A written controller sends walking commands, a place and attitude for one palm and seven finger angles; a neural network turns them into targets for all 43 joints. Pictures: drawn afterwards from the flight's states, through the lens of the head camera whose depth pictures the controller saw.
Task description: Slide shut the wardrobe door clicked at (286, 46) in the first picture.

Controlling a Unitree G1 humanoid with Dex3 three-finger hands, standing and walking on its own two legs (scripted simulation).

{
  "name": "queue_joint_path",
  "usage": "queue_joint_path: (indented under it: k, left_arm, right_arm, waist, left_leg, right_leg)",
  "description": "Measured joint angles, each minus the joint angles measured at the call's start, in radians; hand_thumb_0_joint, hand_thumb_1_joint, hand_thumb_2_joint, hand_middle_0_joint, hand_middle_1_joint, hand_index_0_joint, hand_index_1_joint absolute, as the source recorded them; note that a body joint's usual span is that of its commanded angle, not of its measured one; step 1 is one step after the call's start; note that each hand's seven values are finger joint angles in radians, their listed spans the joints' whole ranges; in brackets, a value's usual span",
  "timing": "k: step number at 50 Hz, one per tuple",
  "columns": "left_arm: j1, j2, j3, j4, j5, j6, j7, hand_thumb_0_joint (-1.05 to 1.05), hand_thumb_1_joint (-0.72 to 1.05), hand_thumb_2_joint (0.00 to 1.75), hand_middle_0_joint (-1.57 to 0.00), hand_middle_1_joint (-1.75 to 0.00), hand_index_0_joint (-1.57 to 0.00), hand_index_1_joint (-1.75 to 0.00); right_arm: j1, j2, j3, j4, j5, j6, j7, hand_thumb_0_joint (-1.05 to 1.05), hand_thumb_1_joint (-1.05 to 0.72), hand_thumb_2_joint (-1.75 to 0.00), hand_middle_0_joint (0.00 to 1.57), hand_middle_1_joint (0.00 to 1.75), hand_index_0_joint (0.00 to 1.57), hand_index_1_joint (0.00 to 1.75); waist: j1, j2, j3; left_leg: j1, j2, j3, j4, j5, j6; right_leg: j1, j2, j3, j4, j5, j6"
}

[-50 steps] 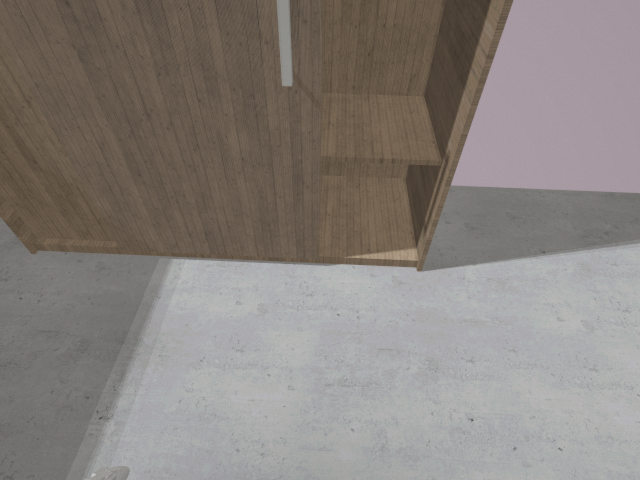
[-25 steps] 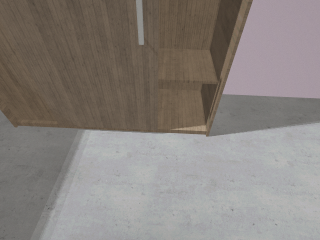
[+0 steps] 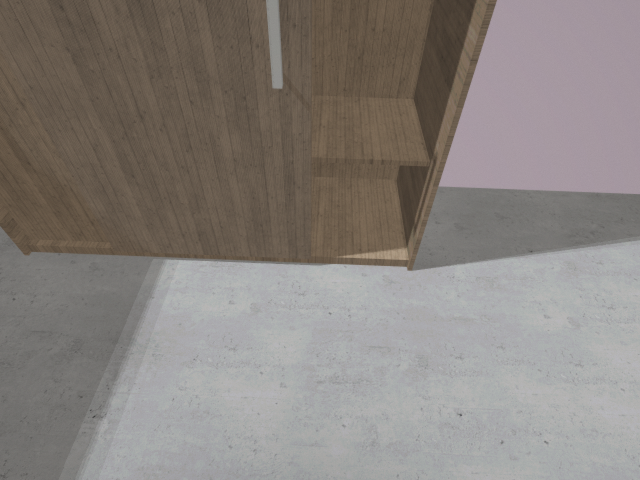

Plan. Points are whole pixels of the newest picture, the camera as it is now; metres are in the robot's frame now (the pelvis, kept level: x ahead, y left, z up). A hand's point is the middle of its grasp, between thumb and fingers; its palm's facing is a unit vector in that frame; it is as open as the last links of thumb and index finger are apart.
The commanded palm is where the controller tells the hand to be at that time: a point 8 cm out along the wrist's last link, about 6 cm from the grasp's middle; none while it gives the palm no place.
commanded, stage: look at it before walking up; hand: left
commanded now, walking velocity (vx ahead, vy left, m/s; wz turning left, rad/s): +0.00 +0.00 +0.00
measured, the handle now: (274, 9) +1.01 +0.17 +0.19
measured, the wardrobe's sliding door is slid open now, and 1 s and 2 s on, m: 0.40 0.40 0.40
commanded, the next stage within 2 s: walk to a spot facing it in 0.44 s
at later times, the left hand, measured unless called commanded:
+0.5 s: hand out of the picture +0.08 +0.25 -0.16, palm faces -0.02 -0.94 -0.33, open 7.3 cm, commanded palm none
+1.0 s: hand out of the picture +0.08 +0.20 -0.19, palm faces -0.01 -0.99 -0.14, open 7.4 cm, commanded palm none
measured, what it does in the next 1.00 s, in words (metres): walks ahead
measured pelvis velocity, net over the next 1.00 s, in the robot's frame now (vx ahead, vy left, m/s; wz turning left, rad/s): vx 0.10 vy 0.02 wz -0.01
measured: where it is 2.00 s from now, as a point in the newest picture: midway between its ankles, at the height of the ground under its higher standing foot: (325, 425)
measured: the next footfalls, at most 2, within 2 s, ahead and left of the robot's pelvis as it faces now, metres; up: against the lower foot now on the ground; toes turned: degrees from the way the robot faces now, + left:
right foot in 1.18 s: +0.29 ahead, -0.12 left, +0.00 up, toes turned -8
left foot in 1.52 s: +0.34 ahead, +0.12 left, +0.00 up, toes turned +11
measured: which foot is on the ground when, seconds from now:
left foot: down 0.00-1.00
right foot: down 0.00-0.86, up 0.88-1.00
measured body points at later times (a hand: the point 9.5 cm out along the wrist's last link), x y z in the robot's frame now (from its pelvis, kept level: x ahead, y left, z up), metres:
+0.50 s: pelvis +0.00 +0.00 +0.00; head +0.01 +0.00 +0.45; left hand +0.08 +0.30 -0.13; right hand +0.09 -0.29 -0.13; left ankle +0.00 +0.13 -0.74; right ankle +0.01 -0.12 -0.74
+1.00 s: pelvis +0.10 +0.02 -0.01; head +0.11 +0.04 +0.44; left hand +0.08 +0.25 -0.18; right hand +0.02 -0.19 -0.16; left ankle +0.00 +0.13 -0.74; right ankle +0.07 -0.09 -0.68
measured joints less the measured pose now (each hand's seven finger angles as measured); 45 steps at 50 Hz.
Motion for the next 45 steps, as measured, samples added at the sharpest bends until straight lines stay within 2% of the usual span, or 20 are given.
queue_joint_path:
  k: [30, 36, 42, 43, 45]
  left_arm:
    - [0.006, 0.002, 0.001, 0.009, 0.001, 0.002, 0.006, 0.01, 0.91, 0.9, -0.2, -0.3, -0.21, -0.3]
    - [0.082, -0.047, 0.006, 0.005, 0.01, 0.015, 0.0, 0.01, 0.91, 0.9, -0.2, -0.3, -0.2, -0.3]
    - [0.196, -0.114, 0.019, 0.018, 0.009, 0.005, -0.006, 0.01, 0.91, 0.9, -0.2, -0.3, -0.21, -0.3]
    - [0.215, -0.12, 0.022, 0.025, 0.008, 0.006, -0.006, 0.01, 0.91, 0.9, -0.2, -0.3, -0.21, -0.3]
    - [0.238, -0.137, 0.024, 0.045, 0.008, 0.014, -0.003, 0.01, 0.91, 0.9, -0.2, -0.3, -0.21, -0.3]
  right_arm:
    - [-0.017, -0.001, 0.003, 0.001, 0.0, 0.0, -0.003, 0.01, -0.9, -0.9, 0.2, 0.3, 0.2, 0.3]
    - [0.056, 0.047, 0.005, 0.0, -0.013, 0.016, 0.002, 0.01, -0.91, -0.9, 0.2, 0.3, 0.2, 0.3]
    - [0.164, 0.112, 0.002, 0.007, -0.011, 0.003, 0.003, 0.01, -0.91, -0.9, 0.2, 0.3, 0.2, 0.3]
    - [0.177, 0.127, 0.002, 0.01, -0.01, -0.005, 0.002, 0.01, -0.91, -0.9, 0.2, 0.3, 0.2, 0.3]
    - [0.205, 0.152, -0.001, 0.01, -0.014, -0.031, -0.006, 0.01, -0.91, -0.9, 0.2, 0.3, 0.2, 0.3]
  waist:
    - [0.006, 0.0, 0.001]
    - [0.011, 0.002, -0.041]
    - [0.012, -0.003, -0.046]
    - [0.013, -0.019, -0.044]
    - [0.007, -0.03, -0.035]
  left_leg:
    - [0.012, -0.005, -0.002, -0.02, 0.003, 0.003]
    - [-0.025, -0.001, -0.003, 0.088, -0.104, 0.012]
    - [-0.04, 0.007, 0.004, 0.205, -0.186, 0.02]
    - [-0.028, -0.003, 0.016, 0.205, -0.201, 0.023]
    - [0.001, -0.01, 0.039, 0.194, -0.22, 0.033]
  right_leg:
    - [0.014, -0.006, -0.002, -0.021, 0.002, 0.006]
    - [-0.007, -0.001, -0.004, 0.049, -0.065, 0.001]
    - [-0.002, -0.004, -0.014, 0.132, -0.157, 0.012]
    - [-0.006, -0.014, -0.003, 0.159, -0.179, 0.009]
    - [-0.065, -0.022, -0.014, 0.33, -0.229, -0.004]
